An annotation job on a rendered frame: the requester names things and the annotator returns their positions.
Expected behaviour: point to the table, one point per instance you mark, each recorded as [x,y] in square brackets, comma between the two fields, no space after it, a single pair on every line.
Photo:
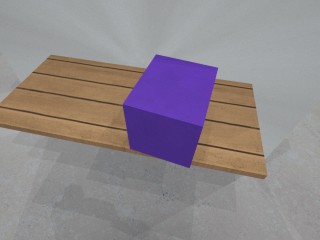
[81,101]

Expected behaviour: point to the carton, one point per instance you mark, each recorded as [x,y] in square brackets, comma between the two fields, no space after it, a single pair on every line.
[166,110]

